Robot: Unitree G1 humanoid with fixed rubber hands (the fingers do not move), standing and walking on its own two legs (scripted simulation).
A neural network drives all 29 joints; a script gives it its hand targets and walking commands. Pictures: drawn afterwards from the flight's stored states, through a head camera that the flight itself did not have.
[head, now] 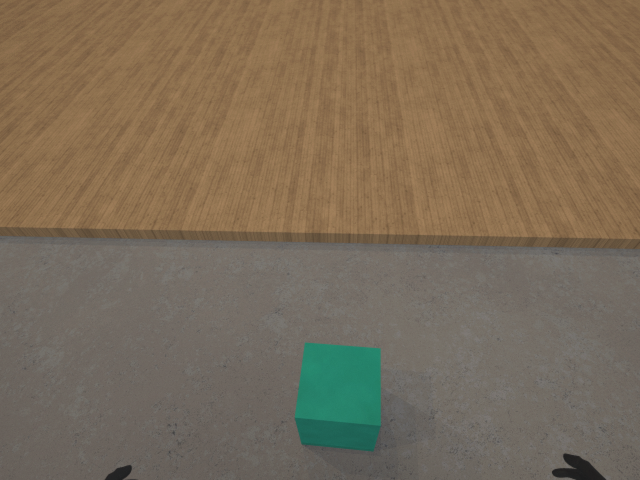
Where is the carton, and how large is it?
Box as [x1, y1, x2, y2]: [295, 343, 380, 450]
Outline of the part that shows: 305,343 295,412 295,420 301,443 373,450 380,426 380,348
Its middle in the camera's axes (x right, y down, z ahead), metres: +0.05 +0.45 +1.10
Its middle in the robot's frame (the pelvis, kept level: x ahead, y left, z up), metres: +0.44 -0.01 -0.66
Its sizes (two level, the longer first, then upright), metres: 0.210 0.200 0.250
